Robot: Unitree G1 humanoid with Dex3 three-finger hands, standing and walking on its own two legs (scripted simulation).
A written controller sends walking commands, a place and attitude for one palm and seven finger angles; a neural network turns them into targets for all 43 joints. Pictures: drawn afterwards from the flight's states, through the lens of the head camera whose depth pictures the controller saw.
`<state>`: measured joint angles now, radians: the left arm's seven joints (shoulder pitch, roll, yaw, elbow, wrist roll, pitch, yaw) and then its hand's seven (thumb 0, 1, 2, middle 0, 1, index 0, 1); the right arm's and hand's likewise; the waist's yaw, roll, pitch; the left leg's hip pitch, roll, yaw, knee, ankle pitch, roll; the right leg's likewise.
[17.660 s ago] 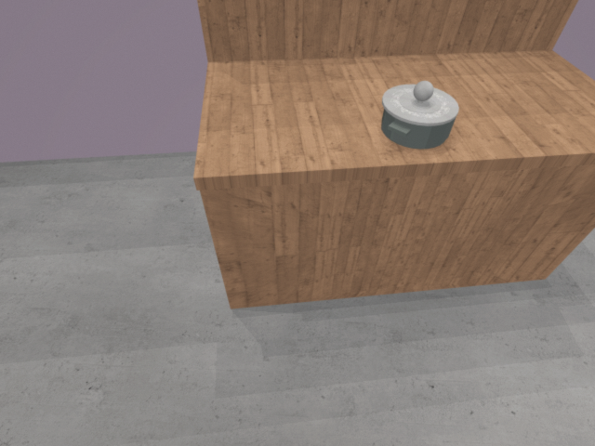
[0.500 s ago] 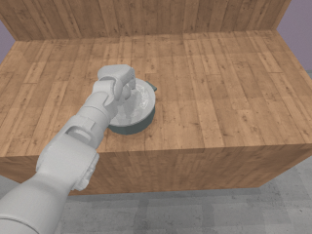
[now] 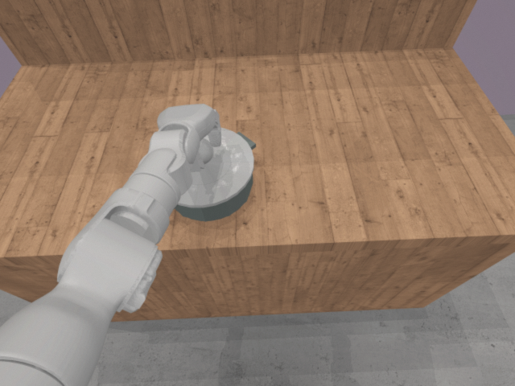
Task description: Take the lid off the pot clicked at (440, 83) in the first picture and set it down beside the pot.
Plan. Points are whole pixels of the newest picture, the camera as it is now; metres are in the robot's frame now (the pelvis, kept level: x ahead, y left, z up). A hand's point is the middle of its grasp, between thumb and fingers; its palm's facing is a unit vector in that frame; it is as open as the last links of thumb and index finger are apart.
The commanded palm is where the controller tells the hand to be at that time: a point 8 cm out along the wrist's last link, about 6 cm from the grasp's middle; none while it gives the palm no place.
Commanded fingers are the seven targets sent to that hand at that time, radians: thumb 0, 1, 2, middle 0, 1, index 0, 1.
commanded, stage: close the fingers and squeeze the knob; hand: left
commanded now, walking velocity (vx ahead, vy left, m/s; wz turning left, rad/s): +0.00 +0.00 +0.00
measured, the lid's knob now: (200, 151) +0.51 +0.06 +0.04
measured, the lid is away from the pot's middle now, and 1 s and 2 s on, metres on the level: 0.01 0.01 0.01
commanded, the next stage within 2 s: lift the lid straight up in 0.18 s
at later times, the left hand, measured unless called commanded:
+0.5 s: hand (195, 151) +0.48 +0.07 +0.07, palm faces -0.35 -0.04 -0.93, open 7.8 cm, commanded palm +0.49 +0.07 +0.14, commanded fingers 0.00 0.65 0.96 -0.82 -1.05 -0.82 -1.06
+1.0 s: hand (194, 132) +0.49 +0.06 +0.11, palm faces -0.33 -0.05 -0.94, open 7.8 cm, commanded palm +0.49 +0.07 +0.18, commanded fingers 0.00 0.65 0.96 -0.82 -1.05 -0.82 -1.06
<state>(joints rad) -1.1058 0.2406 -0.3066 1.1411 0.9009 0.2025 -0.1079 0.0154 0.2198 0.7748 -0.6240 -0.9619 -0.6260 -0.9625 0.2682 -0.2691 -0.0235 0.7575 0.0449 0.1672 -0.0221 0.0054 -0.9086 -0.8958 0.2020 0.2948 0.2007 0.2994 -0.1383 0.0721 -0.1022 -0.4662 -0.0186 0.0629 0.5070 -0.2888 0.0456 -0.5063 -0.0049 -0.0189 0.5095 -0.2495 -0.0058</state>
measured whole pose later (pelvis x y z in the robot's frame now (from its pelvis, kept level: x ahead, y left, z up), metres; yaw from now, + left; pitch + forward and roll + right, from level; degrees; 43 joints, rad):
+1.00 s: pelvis +0.00 +0.00 +0.00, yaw +0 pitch +12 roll +0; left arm -1.15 0.24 -0.31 1.08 0.88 0.24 -0.18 0.01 0.22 0.76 -0.63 -0.95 -0.63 -0.95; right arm 0.26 -0.27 -0.01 0.75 0.05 0.13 -0.03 0.01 -0.91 -0.90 0.20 0.29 0.20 0.30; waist -0.13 0.08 -0.09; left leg -0.39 -0.03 0.06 0.45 -0.26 0.05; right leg -0.43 -0.01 -0.02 0.47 -0.24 -0.01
